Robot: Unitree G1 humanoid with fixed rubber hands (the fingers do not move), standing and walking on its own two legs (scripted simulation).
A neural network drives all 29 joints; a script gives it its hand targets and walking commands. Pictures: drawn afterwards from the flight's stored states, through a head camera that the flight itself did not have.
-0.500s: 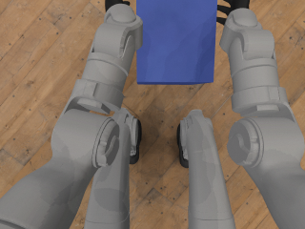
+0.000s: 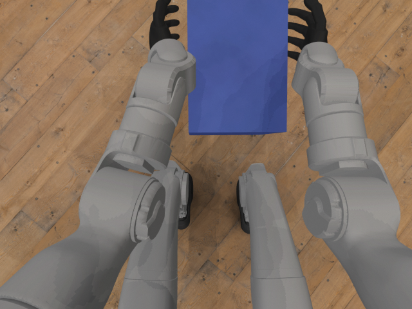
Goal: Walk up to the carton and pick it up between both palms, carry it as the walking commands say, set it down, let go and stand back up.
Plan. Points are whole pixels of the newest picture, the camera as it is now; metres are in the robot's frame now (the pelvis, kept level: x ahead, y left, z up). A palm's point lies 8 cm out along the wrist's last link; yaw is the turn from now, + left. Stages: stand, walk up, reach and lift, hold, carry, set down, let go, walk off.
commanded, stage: reach and lift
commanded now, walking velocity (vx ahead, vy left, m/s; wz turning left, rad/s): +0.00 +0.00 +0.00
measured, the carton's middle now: (230, 61) +0.53 -0.03 -0.12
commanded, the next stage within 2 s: none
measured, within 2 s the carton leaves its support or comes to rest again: neither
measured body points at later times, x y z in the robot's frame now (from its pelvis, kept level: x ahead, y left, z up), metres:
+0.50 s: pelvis +0.00 +0.00 +0.06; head +0.24 +0.00 +0.43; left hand +0.50 +0.08 +0.02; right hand +0.50 -0.16 +0.02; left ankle +0.18 +0.09 -0.55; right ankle +0.16 -0.15 -0.55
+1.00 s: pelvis +0.01 -0.01 +0.11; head +0.21 +0.00 +0.51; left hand +0.48 +0.08 +0.10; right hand +0.48 -0.16 +0.10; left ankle +0.18 +0.09 -0.55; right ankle +0.16 -0.15 -0.55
